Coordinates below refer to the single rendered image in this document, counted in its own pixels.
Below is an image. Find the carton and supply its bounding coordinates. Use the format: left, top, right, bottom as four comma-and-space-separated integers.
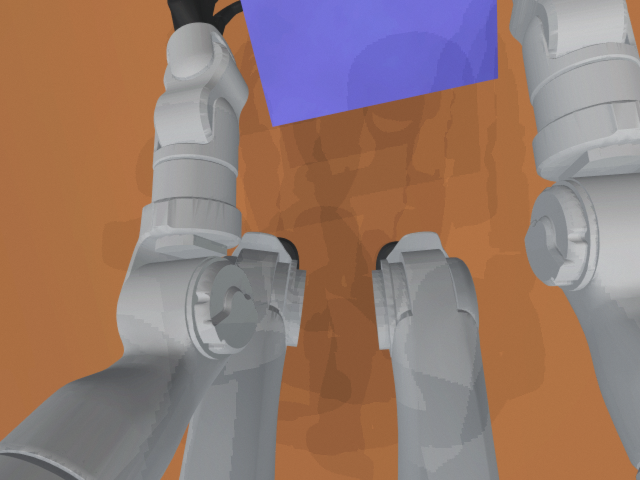
240, 0, 498, 127

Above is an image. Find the left robot upper arm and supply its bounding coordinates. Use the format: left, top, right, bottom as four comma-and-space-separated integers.
0, 256, 258, 480

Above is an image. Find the robot right thigh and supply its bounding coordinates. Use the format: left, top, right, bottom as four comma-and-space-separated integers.
372, 249, 499, 480

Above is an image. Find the robot left forearm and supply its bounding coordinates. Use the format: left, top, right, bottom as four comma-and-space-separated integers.
116, 22, 249, 319

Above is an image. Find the right robot foot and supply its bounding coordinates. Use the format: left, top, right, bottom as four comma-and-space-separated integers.
376, 241, 399, 270

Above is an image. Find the robot left hand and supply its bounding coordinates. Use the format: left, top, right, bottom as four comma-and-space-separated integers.
167, 0, 243, 36

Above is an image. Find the robot right forearm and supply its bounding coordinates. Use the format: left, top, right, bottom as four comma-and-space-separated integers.
509, 0, 640, 182

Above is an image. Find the right robot upper arm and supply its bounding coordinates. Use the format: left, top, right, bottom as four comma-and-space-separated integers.
525, 173, 640, 480

